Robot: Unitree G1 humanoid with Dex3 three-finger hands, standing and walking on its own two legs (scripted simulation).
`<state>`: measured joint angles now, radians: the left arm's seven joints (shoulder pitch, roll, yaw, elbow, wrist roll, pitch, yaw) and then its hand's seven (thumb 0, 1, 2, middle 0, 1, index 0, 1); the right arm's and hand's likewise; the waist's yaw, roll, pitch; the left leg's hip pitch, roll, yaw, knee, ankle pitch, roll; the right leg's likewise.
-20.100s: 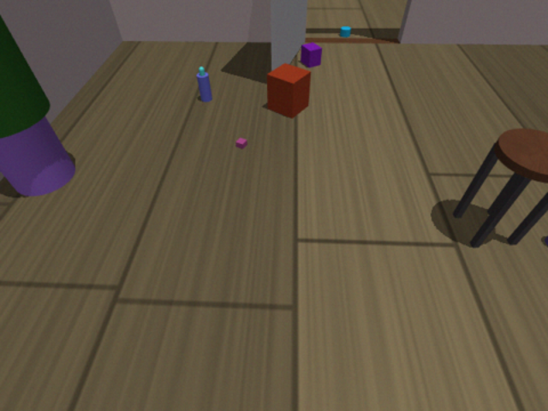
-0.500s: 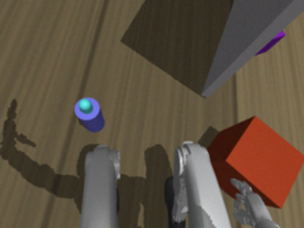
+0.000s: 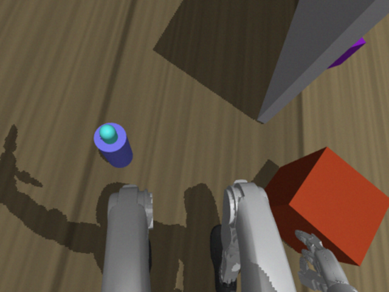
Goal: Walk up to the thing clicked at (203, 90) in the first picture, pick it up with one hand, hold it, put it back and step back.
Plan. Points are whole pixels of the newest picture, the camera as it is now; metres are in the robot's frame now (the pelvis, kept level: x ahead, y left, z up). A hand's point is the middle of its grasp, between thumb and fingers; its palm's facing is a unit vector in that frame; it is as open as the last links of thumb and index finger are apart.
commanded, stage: go down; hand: left
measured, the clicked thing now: (114, 144) +0.46 +0.21 -0.27
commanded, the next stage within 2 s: none
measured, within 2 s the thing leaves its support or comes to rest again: neither
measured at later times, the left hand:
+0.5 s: hand out of the picture +0.39 +0.41 +0.04, palm faces +0.15 -0.99 -0.06, open 17.6 cm
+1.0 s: hand out of the picture +0.38 +0.41 +0.04, palm faces +0.15 -0.99 -0.06, open 17.6 cm
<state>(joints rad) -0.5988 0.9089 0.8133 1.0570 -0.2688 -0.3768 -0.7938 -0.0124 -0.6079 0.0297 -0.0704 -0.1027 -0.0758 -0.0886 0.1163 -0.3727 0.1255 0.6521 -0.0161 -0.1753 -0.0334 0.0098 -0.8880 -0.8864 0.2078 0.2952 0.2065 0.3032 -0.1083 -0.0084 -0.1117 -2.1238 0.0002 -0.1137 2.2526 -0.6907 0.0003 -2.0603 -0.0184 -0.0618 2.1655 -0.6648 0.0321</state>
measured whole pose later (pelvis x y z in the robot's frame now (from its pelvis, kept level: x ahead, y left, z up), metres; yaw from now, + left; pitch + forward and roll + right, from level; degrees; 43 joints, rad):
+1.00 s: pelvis +0.00 +0.00 +0.00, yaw +0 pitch +32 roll -7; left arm -0.57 0.87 0.81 1.03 -0.29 -0.39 -0.80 -0.01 -0.61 0.04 -0.06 -0.12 -0.08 -0.10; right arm 0.11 -0.37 0.11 0.66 -0.01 -0.18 -0.03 0.01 -0.89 -0.89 0.21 0.30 0.21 0.30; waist -0.09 0.00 -0.12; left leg -2.12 0.00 -0.11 2.24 -0.70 0.00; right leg -2.06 -0.02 -0.06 2.16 -0.67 0.03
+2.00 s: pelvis +0.00 +0.00 +0.00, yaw +0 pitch +32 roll -7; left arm -0.56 0.86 0.79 1.03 -0.28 -0.41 -0.79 -0.01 -0.61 0.05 -0.06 -0.15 -0.08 -0.12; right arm 0.11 -0.37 0.11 0.66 -0.02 -0.18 -0.03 0.01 -0.88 -0.88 0.21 0.30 0.21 0.30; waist -0.09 -0.01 -0.11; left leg -2.12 0.00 -0.11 2.25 -0.69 0.00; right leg -2.06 -0.02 -0.05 2.17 -0.67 0.04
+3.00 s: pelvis -0.01 +0.00 -0.08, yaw -5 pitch +23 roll -11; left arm -0.59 0.84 0.73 1.30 -0.26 -0.79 -0.68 -0.01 -0.61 0.06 -0.04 -0.15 -0.06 -0.13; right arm -0.04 -0.38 0.30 0.64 -0.18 -0.13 0.04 0.01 -0.87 -0.88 0.21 0.30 0.21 0.30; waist -0.20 -0.16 0.14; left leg -2.25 0.00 -0.23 2.54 -0.71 -0.02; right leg -2.16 0.02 -0.14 2.38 -0.64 0.05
